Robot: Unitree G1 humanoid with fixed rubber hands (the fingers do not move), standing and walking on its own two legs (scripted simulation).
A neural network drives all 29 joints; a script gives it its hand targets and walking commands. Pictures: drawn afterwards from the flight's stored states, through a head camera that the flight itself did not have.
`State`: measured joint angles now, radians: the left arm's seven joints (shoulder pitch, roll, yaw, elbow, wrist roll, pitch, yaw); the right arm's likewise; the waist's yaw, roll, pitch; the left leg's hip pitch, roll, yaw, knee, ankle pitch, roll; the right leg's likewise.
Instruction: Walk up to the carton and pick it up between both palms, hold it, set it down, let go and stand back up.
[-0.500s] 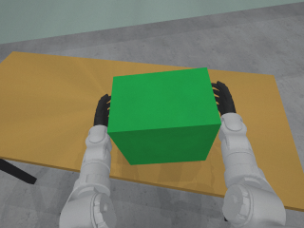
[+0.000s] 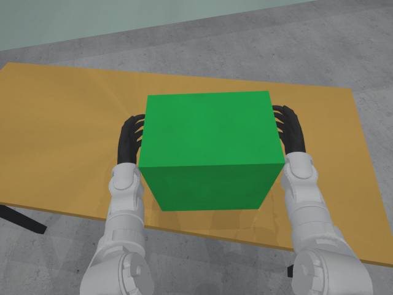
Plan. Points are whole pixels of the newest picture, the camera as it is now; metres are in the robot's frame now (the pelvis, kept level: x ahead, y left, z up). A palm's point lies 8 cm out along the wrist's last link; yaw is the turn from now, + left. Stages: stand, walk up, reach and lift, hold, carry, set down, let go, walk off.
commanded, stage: set down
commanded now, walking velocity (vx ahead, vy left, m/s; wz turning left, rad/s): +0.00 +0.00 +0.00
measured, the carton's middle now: (209, 158) +0.42 +0.00 -0.01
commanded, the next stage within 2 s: none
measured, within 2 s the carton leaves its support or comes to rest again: neither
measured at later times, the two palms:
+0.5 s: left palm (130, 167) +0.39 +0.19 -0.01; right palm (293, 166) +0.39 -0.18 +0.00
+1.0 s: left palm (86, 160) +0.38 +0.26 +0.05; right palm (314, 151) +0.39 -0.21 +0.06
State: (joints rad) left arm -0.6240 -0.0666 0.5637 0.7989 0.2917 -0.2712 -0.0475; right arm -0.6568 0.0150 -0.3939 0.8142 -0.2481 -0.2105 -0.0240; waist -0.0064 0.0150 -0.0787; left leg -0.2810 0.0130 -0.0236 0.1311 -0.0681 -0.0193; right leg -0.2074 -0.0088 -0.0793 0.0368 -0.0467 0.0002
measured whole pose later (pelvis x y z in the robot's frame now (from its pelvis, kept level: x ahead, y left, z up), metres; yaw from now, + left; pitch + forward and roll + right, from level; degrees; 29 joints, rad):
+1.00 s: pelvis -0.03 +0.02 -0.02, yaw -4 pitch +20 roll -1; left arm -0.76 0.41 -0.11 1.23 -0.46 -0.24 -0.03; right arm -0.86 -0.35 0.14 1.20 0.41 -0.16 0.08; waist 0.03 0.03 -0.24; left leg -0.60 0.01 0.04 0.40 -0.15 0.01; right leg -0.57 -0.02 0.00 0.34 -0.12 0.04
